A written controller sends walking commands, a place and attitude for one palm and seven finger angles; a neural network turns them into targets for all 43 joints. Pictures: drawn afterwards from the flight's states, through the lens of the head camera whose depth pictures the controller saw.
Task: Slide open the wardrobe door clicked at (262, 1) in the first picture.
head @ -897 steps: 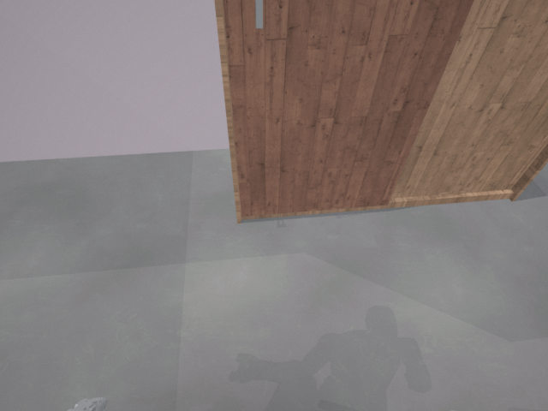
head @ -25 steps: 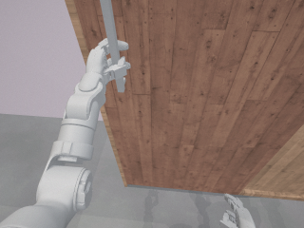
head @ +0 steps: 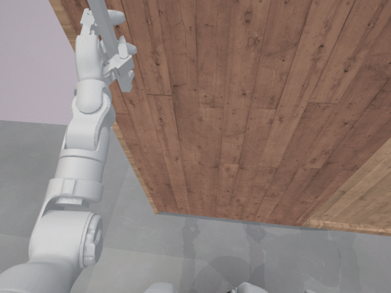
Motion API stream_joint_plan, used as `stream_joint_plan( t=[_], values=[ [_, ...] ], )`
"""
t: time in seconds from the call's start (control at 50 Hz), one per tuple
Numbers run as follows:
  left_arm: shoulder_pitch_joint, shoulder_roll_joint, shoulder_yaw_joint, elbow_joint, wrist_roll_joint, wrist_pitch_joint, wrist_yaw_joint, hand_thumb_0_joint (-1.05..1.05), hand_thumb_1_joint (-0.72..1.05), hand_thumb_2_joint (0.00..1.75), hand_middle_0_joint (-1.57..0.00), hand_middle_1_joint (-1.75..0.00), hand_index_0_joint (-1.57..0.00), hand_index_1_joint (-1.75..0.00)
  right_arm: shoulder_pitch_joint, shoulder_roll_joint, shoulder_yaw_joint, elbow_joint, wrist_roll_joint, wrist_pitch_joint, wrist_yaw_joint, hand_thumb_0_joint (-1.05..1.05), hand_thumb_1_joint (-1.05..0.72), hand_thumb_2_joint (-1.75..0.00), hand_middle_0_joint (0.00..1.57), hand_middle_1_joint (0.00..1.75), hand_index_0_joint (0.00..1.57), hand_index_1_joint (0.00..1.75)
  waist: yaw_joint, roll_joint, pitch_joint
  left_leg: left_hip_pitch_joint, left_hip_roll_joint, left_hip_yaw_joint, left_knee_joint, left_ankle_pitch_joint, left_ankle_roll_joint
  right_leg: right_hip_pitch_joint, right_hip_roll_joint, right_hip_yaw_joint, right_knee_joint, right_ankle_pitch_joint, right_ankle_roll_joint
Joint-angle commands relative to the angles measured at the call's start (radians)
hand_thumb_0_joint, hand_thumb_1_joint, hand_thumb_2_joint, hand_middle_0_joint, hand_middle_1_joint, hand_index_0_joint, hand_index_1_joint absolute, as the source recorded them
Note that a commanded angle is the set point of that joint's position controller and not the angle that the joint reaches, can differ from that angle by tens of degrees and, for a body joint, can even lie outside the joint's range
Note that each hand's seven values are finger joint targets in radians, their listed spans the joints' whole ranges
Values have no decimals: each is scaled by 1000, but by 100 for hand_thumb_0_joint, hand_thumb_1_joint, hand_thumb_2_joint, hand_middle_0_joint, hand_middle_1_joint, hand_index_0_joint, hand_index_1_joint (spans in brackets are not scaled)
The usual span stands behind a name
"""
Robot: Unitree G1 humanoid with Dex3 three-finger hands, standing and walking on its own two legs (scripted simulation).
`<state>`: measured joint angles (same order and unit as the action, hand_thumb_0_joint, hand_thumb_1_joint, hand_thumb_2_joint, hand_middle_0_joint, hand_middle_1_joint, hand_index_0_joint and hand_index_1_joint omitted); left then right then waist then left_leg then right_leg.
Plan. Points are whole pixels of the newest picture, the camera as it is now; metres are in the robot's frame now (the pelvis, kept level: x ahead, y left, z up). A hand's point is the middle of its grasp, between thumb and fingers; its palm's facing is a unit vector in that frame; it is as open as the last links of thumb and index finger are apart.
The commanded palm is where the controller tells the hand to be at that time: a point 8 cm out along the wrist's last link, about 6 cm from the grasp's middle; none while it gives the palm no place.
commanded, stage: step sideways, sliding the door along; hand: left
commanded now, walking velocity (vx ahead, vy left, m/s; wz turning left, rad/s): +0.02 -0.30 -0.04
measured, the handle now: (108, 20) +0.49 +0.19 +0.28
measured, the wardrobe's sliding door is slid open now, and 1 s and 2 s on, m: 0.00 0.10 0.21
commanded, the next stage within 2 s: none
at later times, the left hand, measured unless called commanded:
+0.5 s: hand (141, 57) +0.46 +0.14 +0.23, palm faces +0.48 -0.87 -0.08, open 6.7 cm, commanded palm +0.42 +0.09 +0.24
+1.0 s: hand (185, 61) +0.45 +0.05 +0.23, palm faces +0.38 -0.92 +0.00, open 7.0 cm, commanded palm +0.41 +0.01 +0.21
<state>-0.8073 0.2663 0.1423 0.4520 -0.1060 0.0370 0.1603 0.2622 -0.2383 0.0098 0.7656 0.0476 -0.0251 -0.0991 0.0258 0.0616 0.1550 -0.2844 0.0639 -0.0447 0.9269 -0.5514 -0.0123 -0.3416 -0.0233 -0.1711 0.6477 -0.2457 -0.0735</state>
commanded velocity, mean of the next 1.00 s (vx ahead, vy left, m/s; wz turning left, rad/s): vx -0.17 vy -0.09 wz -0.19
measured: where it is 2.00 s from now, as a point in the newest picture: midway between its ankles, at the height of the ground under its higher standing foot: outside the picture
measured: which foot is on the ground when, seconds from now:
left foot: up 0.00-0.06, down 0.08-0.36, up 0.38-0.46, down 0.48-1.00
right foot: down 0.00-0.08, up 0.10-0.34, down 0.36-0.86, up 0.88-1.00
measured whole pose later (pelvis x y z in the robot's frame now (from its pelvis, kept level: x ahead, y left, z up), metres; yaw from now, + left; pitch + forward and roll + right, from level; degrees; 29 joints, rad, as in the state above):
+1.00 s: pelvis +0.19 -0.12 +0.02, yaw +6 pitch +1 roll -1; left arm 0.02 0.04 -0.04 -0.59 0.02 -0.05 0.20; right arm 0.21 -0.22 -0.05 0.55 0.02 -0.14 -0.01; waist 0.14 0.05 0.18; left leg -0.11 0.15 0.24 0.61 -0.36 -0.03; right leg -0.45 -0.03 -0.06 0.84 -0.31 0.02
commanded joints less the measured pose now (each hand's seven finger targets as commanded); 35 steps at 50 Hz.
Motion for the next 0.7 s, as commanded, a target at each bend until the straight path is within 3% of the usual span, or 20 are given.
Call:
stream_joint_plan(
  t=[0.0, 0.02, 0.04, 0.06, 0.08, 0.1, 0.18, 0.26, 0.3, 0.32, 0.34, 0.36, 0.4, 0.42, 0.44, 0.46, 0.48, 0.5, 0.6, 0.68],
  values=[
    [-617, -121, -281, -510, 39, -148, -89, 0, 90, 90, -45, -140, -45, -140, -172, -32, -8, -182, -7, -104, 8, 0, -90, -90, 20, 30, 20, 30, -74, -185, -462, 36, 5, 62, -246, 90, 20, 300, -250, 239, -121, 584, -89],
    [-637, -143, -312, -529, 35, -165, -87, 0, 90, 90, -45, -140, -45, -140, -163, -34, -10, -179, -11, -105, 11, 0, -90, -90, 20, 30, 20, 30, -105, -101, -492, 252, 41, 71, -485, 354, 30, 153, -189, 153, 61, 526, -23],
    [-614, -155, -329, -567, 18, -189, -93, 0, 90, 90, -45, -140, -45, -140, -195, -107, -42, -212, -23, -104, 14, 0, -90, -90, 20, 30, 20, 30, -89, 228, -503, 520, 313, -253, -539, 784, 106, -211, -51, 94, 267, 100, 70],
    [-609, -187, -352, -545, 13, -194, -104, 0, 90, 90, -45, -140, -45, -140, -209, -92, -43, -229, -10, -85, 45, 0, -90, -90, 20, 30, 20, 30, -54, 289, -547, 545, 464, -382, -534, 915, 194, -278, -44, 205, 447, -257, 69],
    [-640, -154, -297, -496, 30, -187, -115, 0, 90, 90, -45, -140, -45, -140, -230, -124, -80, -237, 2, -69, 61, 0, -90, -90, 20, 30, 20, 30, -34, 128, -524, 494, 486, -335, -523, 727, 221, -300, -71, 269, 506, -236, 57],
    [-644, -171, -330, -577, 29, -194, -122, 0, 90, 90, -45, -140, -45, -140, -207, -75, -58, -237, 1, -67, 66, 0, -90, -90, 20, 30, 20, 30, -69, 120, -493, 538, 431, -271, -473, 846, 234, -351, -63, 238, 499, -234, 72],
    [-528, -112, -275, -638, 42, -189, -120, 0, 90, 90, -45, -140, -45, -140, -174, -96, -80, -256, 3, -76, 86, 0, -90, -90, 20, 30, 20, 30, -71, 233, -493, 717, 337, -69, -368, 1272, 153, -398, -39, 137, 296, -194, 88],
    [-399, -71, -252, -716, 42, -178, -126, 0, 90, 90, -45, -140, -45, -140, -202, -87, -75, -304, 0, -113, 88, 0, -90, -90, 20, 30, 20, 30, -69, 291, -502, 600, 245, 95, -299, 1304, 58, -119, 30, 35, 27, -23, 96],
    [-332, -25, -219, -772, 53, -178, -123, 0, 90, 90, -45, -140, -45, -140, -244, -75, -63, -324, 12, -128, 81, 0, -90, -90, 20, 30, 20, 30, -41, 192, -509, 373, 184, 147, -180, 1017, 24, 179, 4, 52, -138, 332, 87],
    [-305, 24, -195, -791, 69, -171, -115, 0, 90, 90, -45, -140, -45, -140, -262, -47, -57, -326, 17, -131, 70, 0, -90, -90, 20, 30, 20, 30, -39, -37, -516, 181, 89, 190, -46, 700, -11, 317, -151, 194, -161, 805, 45],
    [-237, 41, -187, -751, 75, -152, -107, 0, 90, 90, -45, -140, -45, -140, -269, -34, -51, -308, 3, -141, 52, 0, -90, -90, 20, 30, 20, 30, -53, -116, -492, 0, -11, 163, -31, 157, -46, 367, -276, 286, -130, 1119, 6],
    [-221, 62, -181, -848, 72, -147, -100, 0, 90, 90, -45, -140, -45, -140, -256, -4, -36, -295, -2, -148, 44, 0, -90, -90, 20, 30, 20, 30, -35, -149, -463, -28, -40, 148, -26, 8, -42, 323, -290, 275, -127, 1216, 16],
    [-180, 34, -185, -955, 75, -150, -98, 0, 90, 90, -45, -140, -45, -140, -230, -26, -42, -277, -1, -155, 37, 0, -90, -90, 20, 30, 20, 30, -31, -334, -552, -54, -27, 129, -141, 57, -22, 461, -258, 270, -8, 1315, -15],
    [-168, -5, -213, -988, 72, -158, -94, 0, 90, 90, -45, -140, -45, -140, -232, -26, -39, -277, -4, -156, 36, 0, -90, -90, 20, 30, 20, 30, -42, -331, -598, 25, -3, 145, -254, 211, -13, 454, -234, 226, 52, 1306, 2],
    [-152, -48, -249, -1009, 61, -168, -91, 0, 90, 90, -45, -140, -45, -140, -241, -39, -41, -277, -2, -158, 34, 0, -90, -90, 20, 30, 20, 30, -59, -225, -622, 216, 66, 145, -380, 665, 2, 317, -178, 147, 118, 1115, 65],
    [-128, -77, -261, -1017, 54, -179, -97, 0, 90, 90, -45, -140, -45, -140, -261, -78, -66, -304, -8, -157, 45, 0, -90, -90, 20, 30, 20, 30, -38, -16, -664, 496, 224, 24, -377, 1257, 56, 40, -84, 98, 204, 598, 127],
    [-177, -111, -299, -1100, 48, -202, -102, 0, 90, 90, -45, -140, -45, -140, -283, -69, -69, -336, -9, -161, 64, 0, -90, -90, 20, 30, 20, 30, -27, 231, -636, 655, 332, -22, -367, 1629, 109, -168, -37, 115, 276, -113, 123],
    [-201, -123, -306, -1114, 64, -222, -101, 0, 90, 90, -45, -140, -45, -140, -270, -51, -62, -344, -13, -170, 81, 0, -90, -90, 20, 30, 20, 30, -30, 303, -595, 706, 311, 18, -324, 1638, 122, -234, -30, 127, 273, -261, 101],
    [-44, -144, -352, -1103, 71, -211, -104, 0, 90, 90, -45, -140, -45, -140, -250, -49, -45, -368, -3, -208, 105, 0, -90, -90, 20, 30, 20, 30, -32, 203, -518, 578, 223, 169, -198, 1392, 73, -25, 2, 68, -30, 91, 98],
    [92, -128, -368, -1169, 86, -216, -93, 0, 90, 90, -45, -140, -45, -140, -259, -36, -33, -375, -15, -205, 80, 0, -90, -90, 20, 30, 20, 30, -38, -41, -451, 272, 103, 255, -99, 896, -5, 198, -135, 200, -97, 1038, 88]
  ],
)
